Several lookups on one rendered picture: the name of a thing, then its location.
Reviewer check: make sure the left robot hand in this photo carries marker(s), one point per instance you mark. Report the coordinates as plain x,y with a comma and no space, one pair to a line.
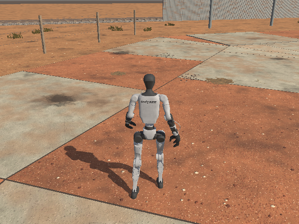
132,123

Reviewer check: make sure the robot right thigh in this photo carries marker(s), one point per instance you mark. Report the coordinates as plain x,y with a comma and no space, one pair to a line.
160,139

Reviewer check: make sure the left robot upper arm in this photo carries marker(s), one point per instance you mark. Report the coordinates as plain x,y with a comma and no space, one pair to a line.
132,105

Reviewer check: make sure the robot left forearm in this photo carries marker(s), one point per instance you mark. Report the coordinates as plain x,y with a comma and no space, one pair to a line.
128,120

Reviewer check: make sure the right robot hand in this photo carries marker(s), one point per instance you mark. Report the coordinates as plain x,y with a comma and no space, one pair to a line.
176,141

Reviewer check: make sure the right robot upper arm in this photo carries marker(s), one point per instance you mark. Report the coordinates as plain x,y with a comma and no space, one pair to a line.
163,98

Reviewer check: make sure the right robot foot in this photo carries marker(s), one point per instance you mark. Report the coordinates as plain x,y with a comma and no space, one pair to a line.
160,184

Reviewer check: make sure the robot right forearm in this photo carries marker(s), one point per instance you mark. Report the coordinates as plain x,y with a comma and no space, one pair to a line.
172,126

